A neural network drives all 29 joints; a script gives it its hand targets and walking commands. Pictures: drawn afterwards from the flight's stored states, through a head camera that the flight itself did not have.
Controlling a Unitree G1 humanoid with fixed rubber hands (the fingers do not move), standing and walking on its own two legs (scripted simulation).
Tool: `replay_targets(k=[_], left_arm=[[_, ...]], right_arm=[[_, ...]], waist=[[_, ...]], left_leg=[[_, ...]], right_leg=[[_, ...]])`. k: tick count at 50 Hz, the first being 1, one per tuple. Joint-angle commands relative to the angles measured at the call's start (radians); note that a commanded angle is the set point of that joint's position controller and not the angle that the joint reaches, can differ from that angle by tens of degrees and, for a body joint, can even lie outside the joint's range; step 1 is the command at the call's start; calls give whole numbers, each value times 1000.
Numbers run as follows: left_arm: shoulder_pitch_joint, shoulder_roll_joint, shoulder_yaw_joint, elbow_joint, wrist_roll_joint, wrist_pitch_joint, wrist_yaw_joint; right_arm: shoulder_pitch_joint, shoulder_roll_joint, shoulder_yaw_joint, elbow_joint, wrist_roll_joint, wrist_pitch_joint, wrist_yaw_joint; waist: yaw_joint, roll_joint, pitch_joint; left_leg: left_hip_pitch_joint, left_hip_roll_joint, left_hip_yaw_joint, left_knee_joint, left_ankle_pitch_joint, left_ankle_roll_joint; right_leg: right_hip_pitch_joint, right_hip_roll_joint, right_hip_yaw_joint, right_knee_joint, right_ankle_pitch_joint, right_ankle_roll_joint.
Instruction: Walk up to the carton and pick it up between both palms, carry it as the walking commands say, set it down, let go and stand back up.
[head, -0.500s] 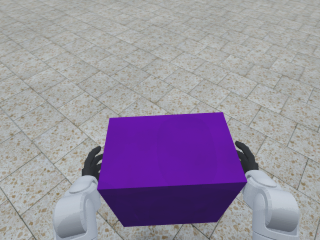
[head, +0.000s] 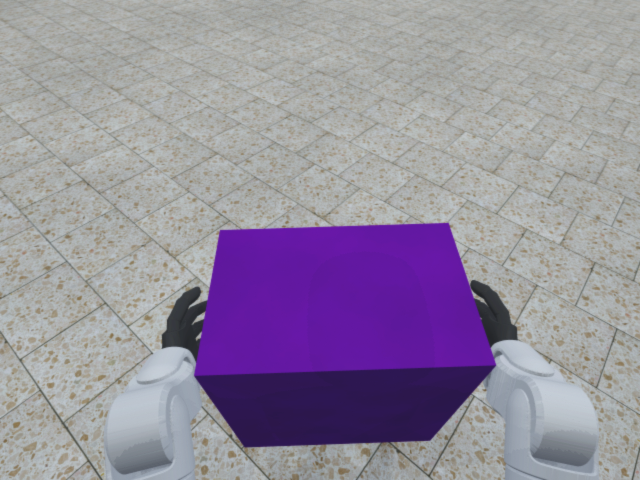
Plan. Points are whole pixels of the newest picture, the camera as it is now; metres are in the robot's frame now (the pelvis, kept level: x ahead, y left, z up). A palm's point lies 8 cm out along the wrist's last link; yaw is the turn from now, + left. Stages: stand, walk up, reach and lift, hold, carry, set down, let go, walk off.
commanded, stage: carry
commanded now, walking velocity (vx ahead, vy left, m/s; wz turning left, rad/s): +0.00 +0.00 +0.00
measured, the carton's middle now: (336, 346) +0.29 +0.01 +0.03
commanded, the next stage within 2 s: none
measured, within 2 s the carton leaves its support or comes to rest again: neither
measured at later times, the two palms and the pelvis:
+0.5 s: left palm (176, 424) +0.19 +0.17 +0.06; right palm (514, 431) +0.18 -0.17 +0.06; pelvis -0.06 +0.00 +0.00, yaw +1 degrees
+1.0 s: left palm (137, 416) +0.20 +0.22 +0.05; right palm (461, 393) +0.22 -0.12 +0.07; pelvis -0.05 +0.03 +0.00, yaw +1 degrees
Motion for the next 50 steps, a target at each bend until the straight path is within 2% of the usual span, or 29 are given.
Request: replay_targets(k=[1, 4, 8, 10, 12, 15, 17, 19, 21, 23, 24, 25, 27, 28, 29, 30, 32, 34, 35, 36, 37, 40, 41, 42, 44, 46, 48, 49, 50], left_arm=[[-416, -712, -772, 65, -336, 18, -195], [-420, -665, -764, 10, -349, -1, -201], [-478, -648, -746, 19, -359, -19, -213], [-455, -659, -697, 102, -338, -11, -219], [-465, -661, -711, 104, -338, -10, -214], [-505, -642, -694, 133, -300, 3, -207], [-449, -618, -665, 198, -274, 11, -198], [-496, -616, -689, 119, -310, -16, -185], [-446, -653, -709, 85, -325, -22, -181], [-482, -691, -736, -24, -351, -56, -174], [-430, -708, -729, -1, -360, -44, -177], [-491, -717, -754, -30, -365, -38, -184], [-538, -657, -716, -1, -328, -17, -185], [-538, -663, -726, 32, -328, -2, -193], [-505, -669, -710, 102, -306, 12, -194], [-561, -653, -723, 94, -324, 15, -197], [-479, -598, -683, 123, -294, 17, -197], [-340, -590, -553, 344, -179, -52, -190], [-403, -685, -757, 35, -339, -56, -188], [-453, -667, -691, 131, -311, -80, -194], [-533, -730, -779, -62, -412, -87, -196], [-663, -681, -765, -108, -399, -28, -209], [-576, -678, -714, -5, -354, -5, -206], [-504, -692, -725, 14, -342, -7, -205], [-484, -648, -754, 0, -358, 4, -201], [-472, -654, -709, 113, -310, -13, -199], [-424, -610, -660, 167, -259, -95, -200], [-439, -661, -745, 21, -327, -101, -200], [-511, -708, -841, -172, -431, -86, -193]], right_arm=[[-441, 668, 727, -23, 305, 16, 198], [-454, 676, 748, -24, 308, 3, 194], [-503, 649, 761, -45, 305, -14, 186], [-528, 649, 751, -2, 296, -6, 183], [-534, 654, 734, 20, 306, -6, 192], [-491, 646, 718, 97, 294, 16, 193], [-468, 593, 668, 132, 264, 24, 190], [-565, 636, 735, 19, 309, 13, 193], [-552, 677, 768, -15, 326, 0, 199], [-543, 701, 794, -61, 347, -29, 199], [-558, 672, 809, -123, 367, -27, 189], [-590, 676, 815, -126, 386, -15, 196], [-602, 659, 785, -60, 354, -11, 195], [-557, 670, 780, -19, 340, -1, 196], [-508, 683, 742, 68, 312, 14, 195], [-510, 661, 715, 98, 299, 22, 197], [-479, 627, 702, 98, 277, 37, 183], [-387, 640, 568, 307, 154, -32, 194], [-449, 717, 745, -14, 287, -40, 193], [-465, 664, 678, 97, 249, -63, 195], [-584, 710, 811, -144, 381, -62, 192], [-610, 698, 795, -116, 361, -37, 179], [-513, 693, 747, -37, 307, -13, 165], [-496, 697, 767, -38, 313, -7, 167], [-470, 666, 737, -39, 319, 19, 172], [-457, 657, 675, 57, 267, 5, 176], [-373, 668, 611, 170, 192, -77, 186], [-357, 698, 672, 52, 236, -85, 186], [-431, 737, 768, -96, 331, -69, 186]], waist=[[2, 93, -292], [22, -2, -272], [7, -76, -194], [6, -172, -135], [-1, -121, -83], [-35, 15, 14], [-12, 253, 59], [16, 123, -9], [31, 116, -232], [57, -68, -289], [19, -308, -307], [8, -176, -316], [-10, -110, -138], [-33, -106, -87], [-42, 28, 13], [-25, 207, 98], [7, 214, 97], [64, 291, -216], [78, 91, -302], [52, -174, -271], [16, -450, -298], [-27, -50, -149], [-22, -13, -183], [0, 189, -246], [3, 149, -171], [10, 197, -234], [34, 220, -266], [73, 267, -317], [78, -100, -268]], left_leg=[[319, 177, -164, -202, -74, -253], [349, 133, -110, -197, -80, -339], [337, 95, -49, -62, -123, -282], [343, 106, -70, 156, -233, -191], [382, 109, -94, 319, -251, -173], [238, 141, -196, 28, -278, -146], [-13, 194, -353, -357, -494, -246], [123, 136, -237, -360, -335, -340], [266, 53, -94, -299, -50, -492], [259, -64, 48, 115, 77, -591], [337, 58, -126, 357, -217, -341], [303, 104, -126, 272, -264, -247], [307, 114, -128, 337, -291, -173], [360, 165, -177, 198, -293, -141], [310, 189, -242, 73, -296, -137], [88, 217, -337, -211, -453, -180], [5, 170, -330, -442, -515, -337], [200, 58, -111, -349, 132, -687], [314, -49, 59, -49, 406, -698], [296, -49, 21, 258, 176, -627], [304, 75, -146, 538, -285, -358], [242, 103, -131, 53, -257, -154], [337, 144, -185, -102, -97, -150], [373, 296, -354, -72, 266, -126], [328, 276, -384, -172, -63, -174], [351, 220, -292, -285, -60, -336], [368, 111, -92, -310, 301, -579], [312, -19, 72, -108, 597, -802], [352, -94, 98, 473, 266, -784]], right_leg=[[120, -54, 16, -73, -31, -39], [133, -42, -24, -159, -88, -44], [-26, -133, 81, -192, -232, -96], [-214, -217, 169, -218, -363, -137], [-374, -264, 197, -228, -401, -170], [-257, -149, 53, -12, -386, -96], [-30, 25, -22, 102, -288, -64], [41, 29, -29, 16, -203, -83], [235, 37, -99, -77, -189, -83], [252, -118, -22, -176, -60, -168], [36, -202, 92, -26, 165, -182], [39, -240, 142, -12, 124, -181], [-253, -260, 163, -119, -315, -147], [-323, -212, 92, -58, -363, -96], [-346, -127, 48, 42, -366, -59], [-212, -12, -18, 132, -361, -48], [15, 67, -51, 74, -302, -68], [344, 63, -195, -77, -277, -85], [387, -24, -119, -195, -111, -108], [276, -155, -26, -139, 114, -147], [89, -293, 165, 1, 432, -183], [-33, -219, 62, -9, -109, -75], [-10, -146, -1, 107, 7, -40], [-22, -59, -2, 206, -95, -8], [-55, 16, 46, 132, -235, -51], [47, 47, -26, 122, -173, -75], [206, 65, -168, -54, -150, -49], [386, 15, -202, -190, -182, -92], [225, -208, -66, -283, 89, -170]])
